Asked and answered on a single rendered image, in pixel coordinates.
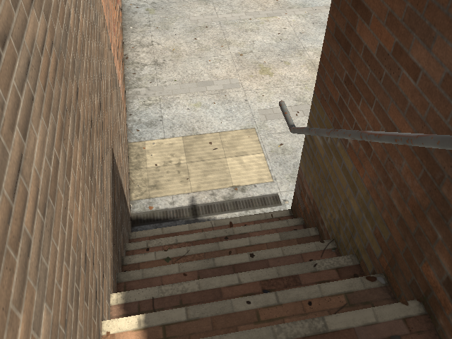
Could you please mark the stairs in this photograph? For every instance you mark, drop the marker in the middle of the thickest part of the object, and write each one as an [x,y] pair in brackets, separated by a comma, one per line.
[261,276]

